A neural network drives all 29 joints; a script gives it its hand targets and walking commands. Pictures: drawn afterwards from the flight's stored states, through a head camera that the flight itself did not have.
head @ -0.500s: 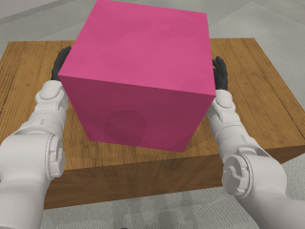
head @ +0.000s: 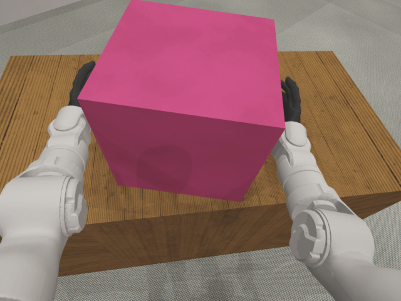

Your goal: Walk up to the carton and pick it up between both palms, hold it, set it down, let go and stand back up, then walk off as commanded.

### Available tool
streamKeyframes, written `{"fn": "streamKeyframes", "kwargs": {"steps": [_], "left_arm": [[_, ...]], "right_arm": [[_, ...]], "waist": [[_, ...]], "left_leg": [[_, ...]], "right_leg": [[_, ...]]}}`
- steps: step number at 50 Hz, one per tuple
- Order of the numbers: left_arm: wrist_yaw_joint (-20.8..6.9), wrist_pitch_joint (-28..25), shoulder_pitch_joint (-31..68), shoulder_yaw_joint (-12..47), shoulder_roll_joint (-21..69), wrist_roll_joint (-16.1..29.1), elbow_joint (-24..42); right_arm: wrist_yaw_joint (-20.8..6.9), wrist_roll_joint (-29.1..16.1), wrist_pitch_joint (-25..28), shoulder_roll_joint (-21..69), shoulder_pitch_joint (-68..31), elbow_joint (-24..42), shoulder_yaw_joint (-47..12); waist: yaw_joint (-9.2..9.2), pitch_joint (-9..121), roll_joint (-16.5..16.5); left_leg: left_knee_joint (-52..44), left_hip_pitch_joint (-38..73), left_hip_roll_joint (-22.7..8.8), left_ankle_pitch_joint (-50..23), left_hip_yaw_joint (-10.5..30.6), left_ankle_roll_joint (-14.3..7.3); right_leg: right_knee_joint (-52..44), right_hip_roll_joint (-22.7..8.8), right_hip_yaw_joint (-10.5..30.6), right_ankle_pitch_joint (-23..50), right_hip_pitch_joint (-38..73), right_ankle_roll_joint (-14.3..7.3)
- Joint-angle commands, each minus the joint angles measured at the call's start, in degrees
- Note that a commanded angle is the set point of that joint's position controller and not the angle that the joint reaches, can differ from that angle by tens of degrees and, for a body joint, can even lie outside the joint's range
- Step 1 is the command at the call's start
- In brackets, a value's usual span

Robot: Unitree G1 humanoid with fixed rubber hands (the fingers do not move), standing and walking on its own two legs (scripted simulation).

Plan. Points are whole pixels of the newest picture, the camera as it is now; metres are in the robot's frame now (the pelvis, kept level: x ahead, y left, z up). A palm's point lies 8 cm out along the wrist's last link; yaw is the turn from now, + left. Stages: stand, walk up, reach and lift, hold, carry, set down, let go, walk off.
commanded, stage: reach and lift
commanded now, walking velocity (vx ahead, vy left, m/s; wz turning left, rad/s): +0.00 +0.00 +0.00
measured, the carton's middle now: (190, 108) +0.52 +0.01 +0.04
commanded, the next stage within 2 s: none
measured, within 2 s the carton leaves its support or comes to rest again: leaves its support in 0.22 s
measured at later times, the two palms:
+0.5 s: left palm (89, 94) +0.46 +0.19 +0.14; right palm (305, 122) +0.40 -0.20 +0.12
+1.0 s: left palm (74, 86) +0.43 +0.19 +0.19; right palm (321, 117) +0.38 -0.20 +0.16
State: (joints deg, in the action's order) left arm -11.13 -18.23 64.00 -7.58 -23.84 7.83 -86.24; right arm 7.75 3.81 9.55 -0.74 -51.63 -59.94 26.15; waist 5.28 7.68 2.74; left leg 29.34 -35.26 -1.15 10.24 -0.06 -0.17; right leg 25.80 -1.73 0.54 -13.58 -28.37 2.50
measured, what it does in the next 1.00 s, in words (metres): stands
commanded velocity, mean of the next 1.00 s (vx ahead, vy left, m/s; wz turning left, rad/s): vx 0.00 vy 0.00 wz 0.00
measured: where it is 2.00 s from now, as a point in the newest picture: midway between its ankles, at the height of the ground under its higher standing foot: outside the picture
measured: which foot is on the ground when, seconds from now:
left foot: down 0.00-1.00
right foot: down 0.00-1.00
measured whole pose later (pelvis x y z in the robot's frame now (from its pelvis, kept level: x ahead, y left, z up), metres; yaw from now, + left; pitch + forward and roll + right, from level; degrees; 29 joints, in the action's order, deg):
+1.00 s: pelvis -0.02 -0.01 +0.00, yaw +0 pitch +8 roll -1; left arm -8.9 -1.3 59.9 -4.6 -23.0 7.8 -72.6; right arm 11.0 3.3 -3.3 -1.9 -48.0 -52.8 19.1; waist 4.9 10.0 1.7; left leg 27.1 -26.3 -2.1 8.5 -0.1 0.6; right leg 25.0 -0.8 0.6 -12.5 -20.3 2.5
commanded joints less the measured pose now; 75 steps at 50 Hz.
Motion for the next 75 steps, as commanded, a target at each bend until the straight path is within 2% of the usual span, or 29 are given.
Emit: {"fn": "streamKeyframes", "kwargs": {"steps": [1, 4, 5, 10, 13, 25, 26, 27, 29, 33, 35, 36, 39, 42, 48, 50, 51, 54, 56, 57, 59, 60, 62, 65, 67, 70, 72, 74, 75], "left_arm": [[-3.0, -1.8, 29.6, 4.6, 34.2, -8.8, 13.2], [-3.0, -1.5, 30.0, 5.2, 34.5, -8.3, 12.9], [-2.8, -1.0, 30.2, 6.5, 35.5, -7.7, 13.7], [-2.5, -1.8, 32.6, 8.6, 34.2, -5.6, 17.0], [-1.9, -0.4, 31.3, 8.8, 35.3, -6.1, 19.2], [-2.7, 3.3, 30.8, 9.2, 37.4, -3.7, 19.2], [-2.8, 2.9, 32.5, 9.6, 36.4, -3.5, 21.0], [-3.0, 3.2, 33.5, 9.7, 36.5, -3.7, 20.1], [-2.5, 4.4, 32.8, 10.7, 38.8, -2.9, 22.9], [-3.0, 6.7, 29.3, 6.9, 35.8, -5.0, 20.6], [-3.0, 7.3, 33.0, 7.8, 37.9, -4.7, 23.9], [-2.7, 8.3, 33.4, 10.6, 39.5, -3.6, 26.7], [-1.9, 11.0, 29.6, 8.7, 40.0, -4.0, 25.8], [-1.8, 12.3, 33.6, 9.7, 40.1, -4.1, 26.6], [-0.4, 16.4, 32.9, 10.1, 43.3, -3.9, 29.9], [-0.2, 17.3, 31.5, 10.5, 44.4, -4.2, 29.8], [-0.5, 18.2, 31.1, 8.9, 43.3, -4.4, 28.8], [-0.8, 19.4, 32.7, 8.0, 42.6, -4.9, 30.0], [-0.4, 20.4, 31.1, 8.5, 43.6, -4.8, 31.3], [0.0, 20.5, 31.5, 8.7, 43.9, -4.1, 33.0], [1.0, 21.0, 32.3, 11.7, 46.5, -2.8, 41.7], [1.3, 22.2, 31.4, 10.0, 45.7, -4.6, 39.4], [1.1, 23.4, 30.4, 10.4, 46.9, -4.0, 40.2], [1.0, 26.8, 24.8, 8.5, 45.1, -4.6, 38.5], [0.7, 28.5, 23.0, 7.6, 44.9, -5.5, 43.0], [0.0, 31.6, 21.2, 5.2, 43.6, -7.3, 41.1], [0.5, 32.7, 23.9, 7.2, 44.2, -6.5, 50.1], [0.7, 33.4, 25.4, 8.7, 46.7, -5.2, 52.2], [0.4, 33.6, 23.8, 7.1, 45.2, -7.2, 48.9]], "right_arm": [[-8.9, 8.5, 2.3, 28.8, -29.5, 9.9, -18.1], [-9.0, 8.2, 2.6, 28.1, -30.0, 10.5, -19.2], [-8.5, 8.0, 1.9, 27.1, -28.8, 9.7, -18.8], [-8.7, 5.3, 2.0, 29.9, -30.2, 11.7, -22.8], [-8.7, 4.0, 1.6, 30.3, -31.0, 13.3, -24.8], [-8.2, -0.8, -2.1, 31.6, -36.0, 20.8, -30.4], [-8.3, -1.4, -2.3, 32.3, -37.0, 20.1, -30.4], [-8.3, -0.5, -3.0, 31.9, -35.6, 17.6, -29.0], [-8.1, -2.2, -3.5, 32.1, -36.0, 18.5, -30.4], [-8.3, -4.0, -5.8, 31.3, -35.1, 18.4, -30.9], [-8.0, -3.2, -6.1, 31.5, -38.9, 18.9, -29.3], [-8.1, -4.6, -6.1, 32.3, -40.4, 21.3, -30.4], [-8.4, -6.4, -7.7, 29.3, -38.1, 20.4, -31.2], [-8.4, -6.1, -8.3, 28.0, -40.8, 18.5, -29.0], [-9.1, -10.0, -9.4, 28.6, -46.5, 23.5, -32.3], [-8.5, -9.4, -9.8, 27.4, -45.0, 22.1, -31.6], [-8.8, -9.8, -10.5, 28.1, -45.2, 21.8, -32.4], [-8.6, -9.5, -11.4, 26.7, -45.2, 20.5, -29.8], [-8.5, -10.7, -11.4, 27.9, -46.6, 21.7, -31.6], [-8.6, -11.6, -11.4, 28.4, -48.7, 25.9, -33.2], [-8.7, -14.5, -11.4, 30.2, -49.0, 28.9, -36.6], [-8.7, -14.8, -12.4, 29.2, -48.2, 25.7, -36.6], [-8.1, -15.1, -13.0, 29.1, -47.7, 27.0, -36.3], [-7.7, -15.7, -15.1, 27.0, -44.1, 26.7, -36.2], [-6.9, -16.8, -15.6, 26.3, -44.7, 29.3, -37.7], [-6.5, -17.0, -17.2, 25.7, -43.8, 28.3, -36.1], [-6.7, -19.4, -17.4, 28.0, -45.1, 32.9, -39.9], [-6.4, -20.5, -17.6, 27.8, -45.8, 34.7, -40.7], [-6.1, -19.8, -18.1, 27.1, -44.7, 30.4, -38.3]], "waist": [[-1.84, 34.9, -9.7], [-2.14, 36.4, -9.6], [-0.89, 36.2, -10.6], [-2.33, 39.7, -10.1], [-4.00, 40.7, -13.1], [-4.77, 37.2, -5.9], [-5.73, 36.0, -6.3], [-4.38, 35.2, -7.0], [-4.73, 34.2, -7.7], [-7.45, 31.0, -5.5], [-5.54, 29.5, -6.5], [-6.66, 33.6, -9.3], [-6.84, 29.8, -8.4], [-5.15, 26.7, -10.3], [-7.82, 29.8, -11.0], [-5.58, 27.8, -9.2], [-7.93, 27.0, -7.9], [-6.33, 26.2, -7.3], [-7.50, 27.3, -7.1], [-7.65, 29.8, -6.1], [-8.15, 34.4, -10.1], [-9.26, 30.7, -9.5], [-7.50, 29.7, -7.8], [-7.74, 27.7, -5.4], [-7.93, 28.3, -5.2], [-8.47, 23.8, -5.7], [-9.71, 29.5, -6.0], [-8.16, 27.9, -5.7], [-8.11, 23.2, -6.6]], "left_leg": [[0.7, 34.0, 0.1, -29.5, -3.4, 4.5], [0.9, 35.8, -0.2, -31.6, -3.0, 4.6], [1.5, 36.3, -0.3, -33.6, -3.0, 5.6], [1.5, 33.7, 0.5, -33.1, -3.2, 4.7], [1.5, 36.9, 0.0, -37.0, -3.2, 5.1], [-1.4, 31.2, 1.0, -24.7, -3.5, 2.9], [-2.2, 31.3, 1.1, -24.1, -3.4, 2.4], [-2.8, 31.1, 1.1, -22.5, -3.6, 2.5], [-2.5, 34.8, 0.8, -25.7, -2.7, 2.6], [-4.2, 32.0, 1.5, -21.9, -3.5, 1.5], [-4.5, 34.2, 1.2, -20.2, -2.9, 1.9], [-3.9, 36.0, 1.2, -23.0, -2.9, 2.5], [-4.2, 38.7, 1.1, -24.4, -2.6, 2.4], [-5.8, 36.8, 1.0, -18.8, -2.3, 2.9], [-5.5, 40.0, 1.2, -22.6, -1.5, 3.1], [-6.4, 40.4, 0.8, -21.1, -0.8, 2.9], [-7.2, 38.6, 1.2, -18.4, -1.9, 2.3], [-8.4, 37.9, 1.4, -14.6, -2.2, 2.2], [-8.7, 38.3, 1.5, -15.1, -2.4, 1.8], [-8.0, 38.9, 1.2, -17.2, -1.9, 1.9], [-6.9, 42.1, 1.1, -26.0, -1.1, 3.1], [-7.4, 41.7, 1.2, -24.1, -1.2, 3.3], [-7.7, 41.6, 1.4, -21.5, -1.1, 2.9], [-8.7, 39.7, 1.5, -20.6, -1.0, 2.3], [-8.6, 41.4, 1.9, -23.3, -1.9, 2.1], [-9.1, 39.7, 2.4, -21.2, -1.9, 1.7], [-8.5, 41.4, 2.7, -25.9, -2.0, 2.2], [-7.6, 42.7, 2.7, -27.6, -1.3, 2.4], [-8.1, 40.8, 2.9, -24.8, -2.0, 2.2]], "right_leg": [[-3.3, 2.7, -4.3, 22.0, 10.1, -1.4], [-3.5, 3.2, -4.0, 21.9, 9.9, -1.3], [-3.6, 2.9, -4.5, 23.7, 9.5, -1.5], [-3.0, 2.6, -3.2, 26.0, 11.7, -1.4], [-3.6, 3.2, -3.0, 24.7, 11.2, -1.5], [-2.8, 3.2, -1.8, 22.8, 17.7, -1.1], [-2.4, 3.2, -1.9, 23.3, 18.4, -0.7], [-2.7, 3.3, -2.1, 21.3, 17.0, -1.0], [-3.9, 3.8, -2.3, 19.5, 15.2, -0.9], [-3.9, 3.5, -1.4, 19.9, 18.8, -0.8], [-4.6, 3.7, -2.5, 15.5, 16.4, -1.1], [-4.3, 4.0, -2.1, 16.5, 16.5, -1.3], [-6.0, 4.9, -2.4, 14.0, 14.9, -1.1], [-7.4, 4.4, -2.8, 8.5, 13.1, -1.7], [-7.8, 4.9, -3.0, 7.6, 13.0, -1.9], [-9.2, 4.8, -3.0, 7.2, 12.2, -1.8], [-9.0, 4.7, -2.8, 5.5, 13.6, -1.9], [-9.5, 4.3, -2.8, 5.9, 14.2, -1.9], [-9.5, 4.8, -2.4, 5.8, 15.0, -2.1], [-9.0, 4.6, -2.5, 8.0, 15.9, -2.0], [-8.3, 5.0, -2.7, 11.5, 15.4, -2.0], [-9.3, 5.0, -2.9, 8.6, 14.8, -2.0], [-10.2, 5.0, -2.4, 8.8, 15.3, -1.9], [-10.4, 4.9, -2.1, 9.5, 17.3, -1.8], [-10.2, 5.0, -1.8, 13.5, 20.1, -1.4], [-11.0, 5.1, -1.7, 12.2, 19.5, -1.4], [-10.2, 5.3, -2.0, 16.2, 22.3, -1.6], [-10.8, 5.6, -2.0, 16.6, 21.6, -1.3], [-10.6, 5.7, -2.0, 14.7, 20.3, -1.2]]}}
